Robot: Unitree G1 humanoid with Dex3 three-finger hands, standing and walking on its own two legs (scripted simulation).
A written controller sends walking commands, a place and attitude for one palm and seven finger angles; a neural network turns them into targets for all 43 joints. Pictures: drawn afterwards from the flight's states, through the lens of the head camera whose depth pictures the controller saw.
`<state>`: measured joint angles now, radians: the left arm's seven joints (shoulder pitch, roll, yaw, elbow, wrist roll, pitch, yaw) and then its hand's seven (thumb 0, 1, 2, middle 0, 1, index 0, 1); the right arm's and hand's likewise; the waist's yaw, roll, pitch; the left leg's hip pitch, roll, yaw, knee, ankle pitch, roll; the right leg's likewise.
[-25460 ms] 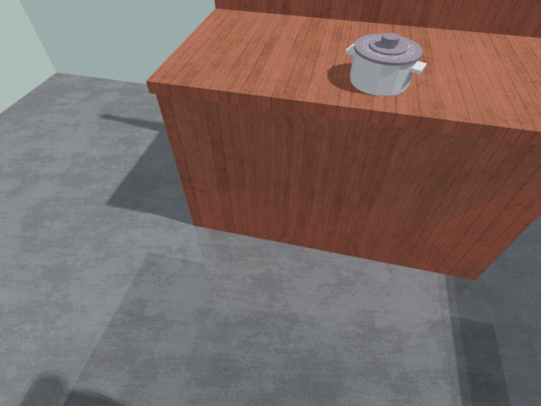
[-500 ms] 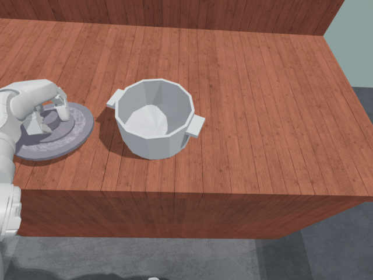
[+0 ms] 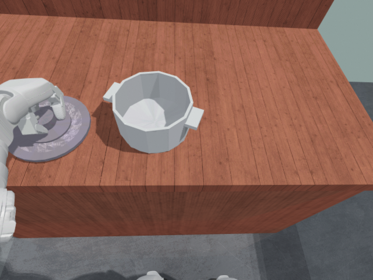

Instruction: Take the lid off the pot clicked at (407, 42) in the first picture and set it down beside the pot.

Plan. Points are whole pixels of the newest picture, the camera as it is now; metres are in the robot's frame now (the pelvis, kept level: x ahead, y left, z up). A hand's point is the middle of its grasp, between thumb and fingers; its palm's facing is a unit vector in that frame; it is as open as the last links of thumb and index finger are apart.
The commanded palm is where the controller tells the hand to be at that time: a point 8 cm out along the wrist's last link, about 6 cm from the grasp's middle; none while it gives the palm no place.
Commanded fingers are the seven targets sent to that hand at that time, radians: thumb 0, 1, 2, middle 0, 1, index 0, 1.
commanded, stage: open the fingers wide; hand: left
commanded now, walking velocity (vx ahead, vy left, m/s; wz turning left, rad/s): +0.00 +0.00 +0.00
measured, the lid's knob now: (43, 119) +0.46 +0.31 +0.04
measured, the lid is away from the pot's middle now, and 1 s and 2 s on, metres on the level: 0.25 0.25 0.25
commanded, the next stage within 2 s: raise the empty hand in 0.96 s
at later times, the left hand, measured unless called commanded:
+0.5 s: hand (33, 119) +0.44 +0.32 +0.07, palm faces -0.42 -0.09 -0.90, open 8.4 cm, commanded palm +0.46 +0.30 +0.12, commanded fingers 0.00 0.07 0.75 -0.45 -0.87 -0.46 -0.87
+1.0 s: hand (35, 117) +0.44 +0.31 +0.06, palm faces -0.42 -0.09 -0.90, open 11.1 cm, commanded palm +0.46 +0.30 +0.12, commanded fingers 0.00 -0.06 0.76 -0.40 -0.77 -0.40 -0.77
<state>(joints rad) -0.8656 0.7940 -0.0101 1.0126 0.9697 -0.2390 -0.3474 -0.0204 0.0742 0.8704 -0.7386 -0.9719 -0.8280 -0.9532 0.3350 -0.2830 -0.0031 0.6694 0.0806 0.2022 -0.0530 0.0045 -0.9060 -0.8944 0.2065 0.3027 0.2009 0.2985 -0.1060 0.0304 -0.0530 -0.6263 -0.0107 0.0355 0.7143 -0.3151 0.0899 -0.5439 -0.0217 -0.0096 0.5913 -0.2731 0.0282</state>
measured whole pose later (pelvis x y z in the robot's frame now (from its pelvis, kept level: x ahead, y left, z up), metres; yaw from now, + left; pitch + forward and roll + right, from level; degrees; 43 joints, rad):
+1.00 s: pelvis +0.01 +0.02 +0.00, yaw +1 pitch +12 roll -4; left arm -0.87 0.71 -0.08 0.99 0.96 -0.17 -0.30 0.00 -0.06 0.73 -0.41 -0.82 -0.40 -0.80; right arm 0.30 -0.27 0.00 0.66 0.08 0.20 -0.03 0.00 -0.91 -0.89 0.21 0.30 0.20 0.30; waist -0.08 0.03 -0.06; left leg -0.59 -0.04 0.03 0.69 -0.31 0.11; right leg -0.50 -0.04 -0.01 0.56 -0.27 0.00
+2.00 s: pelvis +0.01 +0.01 +0.02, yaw +3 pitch +8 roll -3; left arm -0.91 0.75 -0.08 0.79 0.90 -0.07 -0.43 0.00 -0.06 0.76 -0.41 -0.77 -0.41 -0.77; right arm 0.25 -0.28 0.00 0.63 0.09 0.20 -0.01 0.01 -0.91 -0.89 0.20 0.30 0.20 0.30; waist -0.07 0.04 -0.02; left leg -0.43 -0.05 0.00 0.55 -0.26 0.10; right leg -0.33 -0.05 -0.02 0.43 -0.23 0.02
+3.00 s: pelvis +0.01 -0.01 +0.02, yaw +4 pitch +5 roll -2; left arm -0.69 0.73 0.03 0.48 0.57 -0.03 -0.41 0.00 -0.06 0.76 -0.42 -0.78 -0.42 -0.77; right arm 0.18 -0.28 0.01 0.57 0.09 0.18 0.00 0.01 -0.91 -0.89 0.20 0.30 0.20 0.30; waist 0.00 0.06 0.03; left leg -0.35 -0.06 -0.02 0.49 -0.23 0.08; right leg -0.25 -0.05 -0.04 0.39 -0.22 0.00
